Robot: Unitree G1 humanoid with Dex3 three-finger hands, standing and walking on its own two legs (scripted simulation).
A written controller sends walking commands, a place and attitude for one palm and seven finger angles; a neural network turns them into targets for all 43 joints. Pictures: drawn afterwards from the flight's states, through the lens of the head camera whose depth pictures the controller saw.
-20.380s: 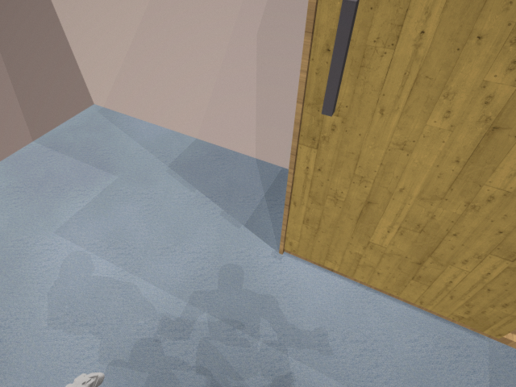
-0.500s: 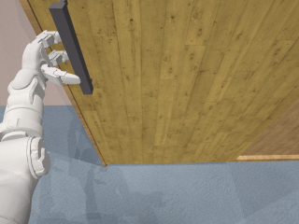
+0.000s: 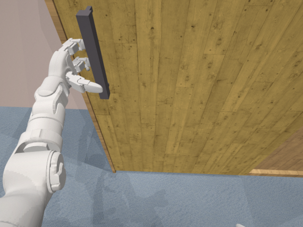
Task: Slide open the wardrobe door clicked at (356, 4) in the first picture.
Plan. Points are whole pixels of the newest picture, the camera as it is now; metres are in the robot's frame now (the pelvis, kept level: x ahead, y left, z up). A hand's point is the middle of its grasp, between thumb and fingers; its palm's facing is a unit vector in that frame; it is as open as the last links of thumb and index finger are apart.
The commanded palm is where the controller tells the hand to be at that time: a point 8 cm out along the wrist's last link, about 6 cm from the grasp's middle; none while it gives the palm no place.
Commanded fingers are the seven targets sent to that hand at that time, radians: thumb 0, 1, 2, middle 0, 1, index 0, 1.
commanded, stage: slide the fingers in behind the handle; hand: left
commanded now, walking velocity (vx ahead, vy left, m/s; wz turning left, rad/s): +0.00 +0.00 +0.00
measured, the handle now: (98, 58) +0.52 +0.15 +0.17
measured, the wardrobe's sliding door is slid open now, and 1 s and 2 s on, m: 0.00 0.00 0.00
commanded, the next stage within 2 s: grip the handle and tug to test in 1.16 s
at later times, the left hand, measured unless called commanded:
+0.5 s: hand (96, 69) +0.47 +0.14 +0.18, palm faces -0.04 -1.00 +0.03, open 14.0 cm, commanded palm +0.45 +0.19 +0.18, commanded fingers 0.00 -0.50 0.30 -0.30 -1.20 -0.30 -1.20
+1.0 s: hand (96, 69) +0.46 +0.14 +0.18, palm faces -0.05 -1.00 +0.01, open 14.0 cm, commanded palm +0.44 +0.19 +0.18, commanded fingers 0.00 -0.50 0.30 -0.30 -1.20 -0.30 -1.20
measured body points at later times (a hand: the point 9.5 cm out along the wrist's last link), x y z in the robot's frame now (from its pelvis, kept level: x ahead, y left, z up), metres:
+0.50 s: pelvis +0.00 -0.01 +0.00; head +0.03 -0.01 +0.45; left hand +0.46 +0.20 +0.18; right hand +0.07 -0.27 -0.11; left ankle -0.03 +0.09 -0.73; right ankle +0.02 -0.12 -0.73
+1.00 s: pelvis +0.00 -0.01 +0.00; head +0.03 -0.02 +0.45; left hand +0.46 +0.20 +0.18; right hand +0.05 -0.28 -0.11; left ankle -0.03 +0.09 -0.73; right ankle +0.02 -0.12 -0.73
